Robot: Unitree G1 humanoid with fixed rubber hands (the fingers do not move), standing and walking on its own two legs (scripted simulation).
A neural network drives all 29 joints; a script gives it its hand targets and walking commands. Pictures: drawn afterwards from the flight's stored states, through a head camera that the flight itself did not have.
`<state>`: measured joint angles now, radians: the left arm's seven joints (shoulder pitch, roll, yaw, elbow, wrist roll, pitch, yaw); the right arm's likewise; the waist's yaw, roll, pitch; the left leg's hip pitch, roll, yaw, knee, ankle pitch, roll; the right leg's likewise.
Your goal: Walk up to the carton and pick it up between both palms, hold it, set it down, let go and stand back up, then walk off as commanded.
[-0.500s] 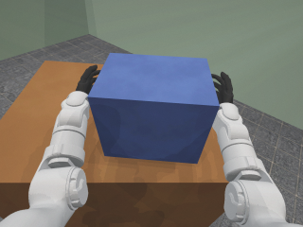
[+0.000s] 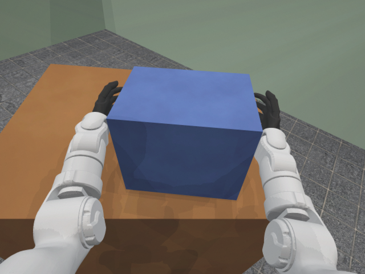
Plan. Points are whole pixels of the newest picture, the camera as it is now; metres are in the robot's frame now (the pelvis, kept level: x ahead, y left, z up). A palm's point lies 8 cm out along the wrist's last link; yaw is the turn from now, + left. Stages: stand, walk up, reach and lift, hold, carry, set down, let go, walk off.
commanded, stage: set down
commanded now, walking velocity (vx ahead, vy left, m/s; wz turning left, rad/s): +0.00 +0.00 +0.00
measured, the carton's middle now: (185, 133) +0.43 -0.01 +0.09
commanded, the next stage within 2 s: none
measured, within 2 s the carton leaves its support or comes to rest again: rests again in 1.60 s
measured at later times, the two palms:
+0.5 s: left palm (106, 117) +0.44 +0.18 +0.12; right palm (264, 132) +0.40 -0.18 +0.13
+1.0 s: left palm (107, 121) +0.43 +0.18 +0.11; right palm (263, 136) +0.40 -0.18 +0.12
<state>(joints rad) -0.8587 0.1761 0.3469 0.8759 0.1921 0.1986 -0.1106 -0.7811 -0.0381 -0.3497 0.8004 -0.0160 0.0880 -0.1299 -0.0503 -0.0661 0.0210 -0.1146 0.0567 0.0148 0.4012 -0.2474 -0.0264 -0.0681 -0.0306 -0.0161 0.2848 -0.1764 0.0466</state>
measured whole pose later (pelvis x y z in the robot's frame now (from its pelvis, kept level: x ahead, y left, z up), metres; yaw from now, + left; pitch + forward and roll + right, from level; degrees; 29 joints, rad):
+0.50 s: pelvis +0.01 +0.00 +0.00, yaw +0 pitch +0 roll -1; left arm -0.87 0.18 0.35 0.93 0.19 0.13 -0.11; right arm -0.76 -0.02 -0.38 0.80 -0.06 0.03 -0.12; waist -0.05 -0.06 0.02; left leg -0.16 0.06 0.01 0.40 -0.25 -0.03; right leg -0.11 -0.03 -0.02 0.28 -0.18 0.05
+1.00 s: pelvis +0.00 +0.00 +0.00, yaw +0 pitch +1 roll -1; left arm -0.87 0.18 0.37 0.99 0.19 0.05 -0.11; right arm -0.74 0.01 -0.42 0.80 -0.12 -0.01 -0.11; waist -0.05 -0.06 0.02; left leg -0.17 0.06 0.01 0.40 -0.24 -0.03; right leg -0.12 -0.03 -0.02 0.28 -0.17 0.05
